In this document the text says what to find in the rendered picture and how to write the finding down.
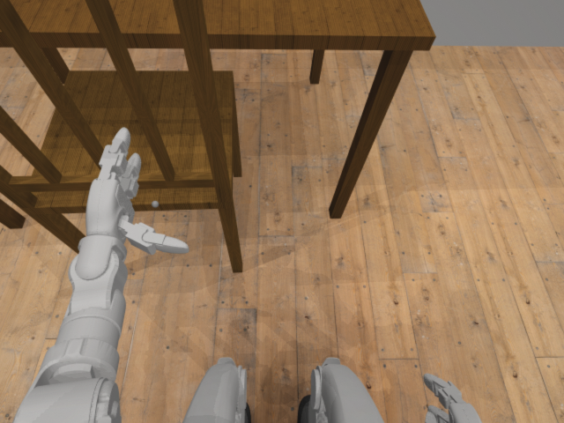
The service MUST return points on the left robot thigh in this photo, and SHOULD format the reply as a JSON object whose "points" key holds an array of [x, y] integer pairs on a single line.
{"points": [[221, 393]]}

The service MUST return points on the chair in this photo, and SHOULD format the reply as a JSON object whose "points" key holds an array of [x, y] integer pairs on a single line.
{"points": [[182, 124]]}

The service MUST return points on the robot left forearm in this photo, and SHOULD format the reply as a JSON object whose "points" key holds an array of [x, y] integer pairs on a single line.
{"points": [[86, 346]]}

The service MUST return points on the robot left upper arm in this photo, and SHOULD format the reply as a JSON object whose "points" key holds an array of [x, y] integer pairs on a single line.
{"points": [[86, 401]]}

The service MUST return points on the table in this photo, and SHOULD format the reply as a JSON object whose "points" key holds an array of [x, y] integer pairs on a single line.
{"points": [[396, 26]]}

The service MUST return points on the robot right shin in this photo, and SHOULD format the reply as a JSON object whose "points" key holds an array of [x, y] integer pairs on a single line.
{"points": [[314, 417]]}

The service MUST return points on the robot left hand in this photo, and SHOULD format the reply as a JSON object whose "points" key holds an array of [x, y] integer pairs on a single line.
{"points": [[109, 198]]}

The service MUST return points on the robot right hand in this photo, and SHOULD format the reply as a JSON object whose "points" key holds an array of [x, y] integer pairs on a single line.
{"points": [[451, 398]]}

